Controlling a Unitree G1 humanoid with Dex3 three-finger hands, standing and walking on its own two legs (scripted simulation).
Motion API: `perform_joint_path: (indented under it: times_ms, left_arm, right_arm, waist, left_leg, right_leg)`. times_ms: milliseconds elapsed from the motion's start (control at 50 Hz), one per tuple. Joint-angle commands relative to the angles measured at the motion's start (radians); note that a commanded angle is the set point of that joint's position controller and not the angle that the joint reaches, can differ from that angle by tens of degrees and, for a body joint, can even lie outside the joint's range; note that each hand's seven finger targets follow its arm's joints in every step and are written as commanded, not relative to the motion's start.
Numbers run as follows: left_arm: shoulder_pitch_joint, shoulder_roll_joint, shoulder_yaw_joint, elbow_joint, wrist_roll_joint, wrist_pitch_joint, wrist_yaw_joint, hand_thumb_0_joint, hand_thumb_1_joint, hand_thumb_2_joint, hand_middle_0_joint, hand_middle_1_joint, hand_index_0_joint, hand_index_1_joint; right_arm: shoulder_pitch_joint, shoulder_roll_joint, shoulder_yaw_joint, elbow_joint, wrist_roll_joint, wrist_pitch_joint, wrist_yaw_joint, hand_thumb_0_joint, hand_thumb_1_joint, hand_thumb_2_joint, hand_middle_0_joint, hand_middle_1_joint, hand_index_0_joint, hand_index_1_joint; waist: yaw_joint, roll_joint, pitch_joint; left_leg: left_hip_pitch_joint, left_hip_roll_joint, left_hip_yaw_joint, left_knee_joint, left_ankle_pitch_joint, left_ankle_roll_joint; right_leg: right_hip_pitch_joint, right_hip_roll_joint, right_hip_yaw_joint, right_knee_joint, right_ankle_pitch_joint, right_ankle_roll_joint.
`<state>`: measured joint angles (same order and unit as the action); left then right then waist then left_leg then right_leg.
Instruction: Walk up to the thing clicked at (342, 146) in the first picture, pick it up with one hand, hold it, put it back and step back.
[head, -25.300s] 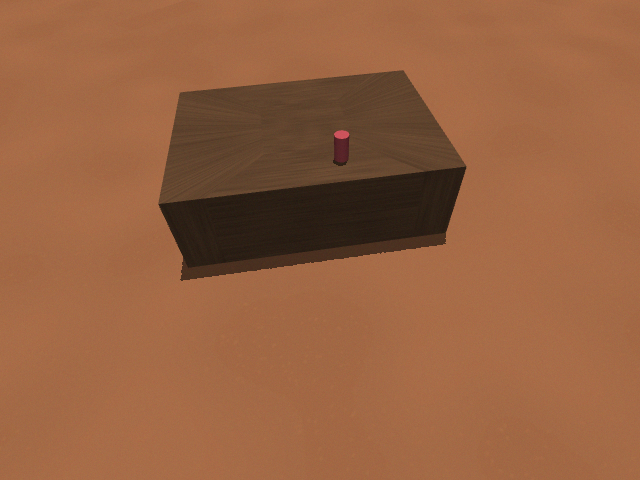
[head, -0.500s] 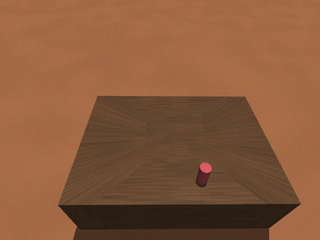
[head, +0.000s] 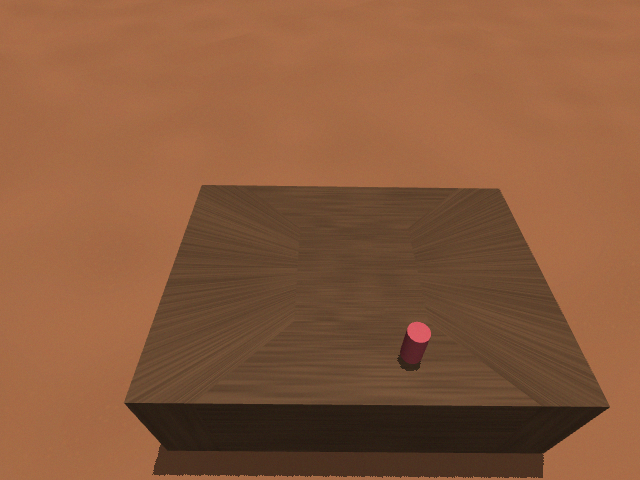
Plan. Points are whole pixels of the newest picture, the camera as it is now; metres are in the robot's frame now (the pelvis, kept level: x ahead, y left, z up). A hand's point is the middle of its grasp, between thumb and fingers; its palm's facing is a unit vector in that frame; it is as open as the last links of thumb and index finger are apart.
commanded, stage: home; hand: right
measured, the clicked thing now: (414, 343) +0.51 -0.20 -0.37
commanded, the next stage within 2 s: stand in 0.14 s
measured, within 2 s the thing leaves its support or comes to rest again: neither
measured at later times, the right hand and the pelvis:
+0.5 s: hand out of the picture +0.09 -0.24 -0.15, palm faces -0.03 +0.93 -0.37, open 14.2 cm; pelvis +0.02 +0.01 +0.00, yaw +0 degrees
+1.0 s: hand out of the picture +0.10 -0.24 -0.15, palm faces -0.04 +0.93 -0.37, open 7.4 cm; pelvis +0.02 +0.01 +0.00, yaw +1 degrees
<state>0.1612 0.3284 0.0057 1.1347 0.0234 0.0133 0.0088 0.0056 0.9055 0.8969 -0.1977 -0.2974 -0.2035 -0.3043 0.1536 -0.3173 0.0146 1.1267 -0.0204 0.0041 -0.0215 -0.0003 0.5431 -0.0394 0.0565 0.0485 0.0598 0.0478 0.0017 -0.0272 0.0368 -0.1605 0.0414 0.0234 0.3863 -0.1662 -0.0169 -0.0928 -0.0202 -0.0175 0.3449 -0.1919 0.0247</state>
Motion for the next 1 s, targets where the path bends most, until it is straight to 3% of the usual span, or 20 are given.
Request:
perform_joint_path:
  times_ms: [0,60,120,220,260,280,360,440,480,520,600,680,720,900,940,980]
  left_arm:
    - [-0.029,0.187,0.034,-0.054,0.002,-0.016,0.008,0.0,0.896,0.901,-0.2,-0.301,-0.2,-0.301]
    - [-0.034,0.186,0.033,-0.055,0.003,-0.02,0.009,0.0,0.896,0.901,-0.2,-0.301,-0.2,-0.301]
    - [-0.041,0.181,0.032,-0.053,-0.001,-0.016,0.006,0.0,0.896,0.901,-0.2,-0.301,-0.2,-0.301]
    - [-0.047,0.192,0.035,-0.053,-0.002,-0.019,0.006,0.0,0.896,0.901,-0.2,-0.301,-0.2,-0.301]
    - [-0.053,0.193,0.035,-0.055,-0.001,-0.02,0.006,0.0,0.899,0.9,-0.2,-0.3,-0.2,-0.3]
    - [-0.055,0.19,0.035,-0.053,-0.002,-0.02,0.006,0.0,0.899,0.9,-0.2,-0.3,-0.2,-0.3]
    - [-0.055,0.19,0.034,-0.053,-0.002,-0.022,0.008,0.0,0.899,0.9,-0.2,-0.3,-0.2,-0.3]
    - [-0.054,0.196,0.037,-0.049,-0.003,-0.02,0.007,0.0,0.899,0.9,-0.2,-0.3,-0.2,-0.3]
    - [-0.065,0.195,0.038,-0.049,-0.003,-0.019,0.006,0.0,0.899,0.9,-0.2,-0.3,-0.2,-0.3]
    - [-0.053,0.192,0.037,-0.051,-0.004,-0.02,0.006,0.0,0.899,0.9,-0.2,-0.3,-0.2,-0.3]
    - [-0.055,0.194,0.036,-0.053,-0.003,-0.024,0.005,0.0,0.899,0.9,-0.2,-0.3,-0.2,-0.3]
    - [-0.062,0.198,0.038,-0.056,-0.004,-0.024,0.006,0.0,0.899,0.9,-0.2,-0.3,-0.2,-0.3]
    - [-0.07,0.201,0.04,-0.06,-0.003,-0.025,0.006,0.0,0.899,0.9,-0.2,-0.3,-0.2,-0.3]
    - [-0.066,0.201,0.039,-0.062,-0.004,-0.025,0.003,0.0,0.899,0.9,-0.2,-0.3,-0.2,-0.3]
    - [-0.063,0.202,0.039,-0.066,-0.003,-0.028,0.005,0.0,0.899,0.9,-0.2,-0.3,-0.2,-0.3]
    - [-0.066,0.208,0.041,-0.063,-0.005,-0.026,0.006,0.0,0.899,0.9,-0.2,-0.3,-0.2,-0.3]
  right_arm:
    - [-0.035,-0.218,-0.042,-0.05,0.002,-0.019,-0.011,0.0,0.577,-0.035,0.048,0.046,0.048,0.046]
    - [-0.051,-0.22,-0.044,-0.053,0.004,-0.023,-0.011,0.0,0.566,-0.042,0.049,0.048,0.049,0.048]
    - [-0.051,-0.226,-0.043,-0.049,0.004,-0.025,-0.011,0.0,0.582,-0.032,0.047,0.045,0.047,0.045]
    - [-0.059,-0.226,-0.046,-0.045,0.005,-0.027,-0.009,0.0,0.583,-0.032,0.047,0.045,0.047,0.045]
    - [-0.064,-0.231,-0.046,-0.044,0.005,-0.028,-0.008,0.0,0.423,-0.192,0.2,0.205,0.2,0.205]
    - [-0.058,-0.228,-0.045,-0.042,0.006,-0.029,-0.009,0.0,0.343,-0.272,0.2,0.285,0.2,0.285]
    - [-0.069,-0.228,-0.045,-0.045,0.008,-0.032,-0.01,0.0,0.023,-0.592,0.2,0.3,0.2,0.3]
    - [-0.078,-0.239,-0.048,-0.043,0.007,-0.029,-0.009,0.0,-0.297,-0.9,0.2,0.3,0.2,0.3]
    - [-0.075,-0.237,-0.048,-0.042,0.007,-0.026,-0.008,0.0,-0.457,-0.9,0.2,0.3,0.2,0.3]
    - [-0.087,-0.24,-0.049,-0.045,0.006,-0.029,-0.007,0.0,-0.617,-0.9,0.2,0.3,0.2,0.3]
    - [-0.084,-0.24,-0.049,-0.047,0.009,-0.03,-0.006,0.0,-0.9,-0.9,0.2,0.3,0.2,0.3]
    - [-0.088,-0.24,-0.049,-0.044,0.01,-0.027,-0.004,0.0,-0.9,-0.9,0.2,0.3,0.2,0.3]
    - [-0.092,-0.24,-0.049,-0.048,0.008,-0.029,-0.004,0.0,-0.9,-0.9,0.2,0.3,0.2,0.3]
    - [-0.09,-0.243,-0.05,-0.045,0.01,-0.031,-0.003,0.0,-0.9,-0.9,0.2,0.3,0.2,0.3]
    - [-0.098,-0.246,-0.051,-0.047,0.009,-0.033,-0.003,0.0,-0.9,-0.9,0.2,0.3,0.2,0.3]
    - [-0.081,-0.238,-0.048,-0.041,0.009,-0.032,-0.004,0.0,-0.9,-0.9,0.2,0.3,0.2,0.3]
  waist:
    - [-0.002,0.039,0.003]
    - [0.0,0.035,-0.024]
    - [-0.001,0.055,-0.01]
    - [0.0,0.032,-0.043]
    - [-0.001,0.031,-0.043]
    - [-0.003,0.03,-0.051]
    - [-0.002,0.021,-0.066]
    - [0.001,0.025,-0.048]
    - [-0.004,0.023,-0.036]
    - [0.004,0.036,-0.052]
    - [-0.002,0.026,-0.052]
    - [-0.002,0.035,-0.044]
    - [-0.003,0.028,-0.064]
    - [-0.004,0.032,-0.064]
    - [0.0,0.026,-0.088]
    - [-0.006,0.022,-0.079]
  left_leg:
    - [-0.035,0.086,-0.101,-0.114,-0.077,0.026]
    - [0.0,0.086,-0.094,-0.092,0.003,0.029]
    - [-0.009,0.086,-0.1,-0.112,-0.031,0.027]
    - [0.017,0.087,-0.098,-0.099,0.041,0.027]
    - [0.016,0.087,-0.098,-0.1,0.051,0.03]
    - [0.022,0.091,-0.1,-0.096,0.084,0.032]
    - [0.058,0.092,-0.091,-0.074,0.187,0.032]
    - [0.048,0.09,-0.097,-0.089,0.124,0.032]
    - [0.029,0.085,-0.095,-0.099,0.087,0.029]
    - [0.051,0.089,-0.097,-0.089,0.134,0.03]
    - [0.052,0.088,-0.096,-0.086,0.138,0.031]
    - [0.043,0.086,-0.098,-0.095,0.11,0.03]
    - [0.046,0.09,-0.099,-0.091,0.163,0.031]
    - [0.055,0.088,-0.097,-0.093,0.154,0.03]
    - [0.081,0.094,-0.095,-0.073,0.241,0.034]
    - [0.071,0.092,-0.094,-0.08,0.232,0.031]
  right_leg:
    - [-0.037,-0.077,0.079,-0.074,0.005,-0.024]
    - [-0.031,-0.091,0.085,-0.076,0.047,-0.025]
    - [-0.039,-0.085,0.077,-0.069,0.036,-0.025]
    - [-0.015,-0.097,0.082,-0.068,0.071,-0.028]
    - [-0.009,-0.099,0.078,-0.068,0.082,-0.026]
    - [0.001,-0.101,0.078,-0.064,0.102,-0.027]
    - [0.001,-0.104,0.071,-0.066,0.15,-0.021]
    - [-0.004,-0.104,0.069,-0.075,0.111,-0.021]
    - [-0.007,-0.104,0.068,-0.078,0.088,-0.022]
    - [-0.001,-0.108,0.069,-0.075,0.11,-0.026]
    - [-0.001,-0.11,0.07,-0.087,0.12,-0.023]
    - [-0.002,-0.109,0.066,-0.087,0.1,-0.022]
    - [0.014,-0.112,0.063,-0.078,0.129,-0.024]
    - [0.01,-0.114,0.062,-0.084,0.12,-0.028]
    - [0.024,-0.12,0.061,-0.075,0.187,-0.027]
    - [0.03,-0.118,0.06,-0.072,0.176,-0.026]
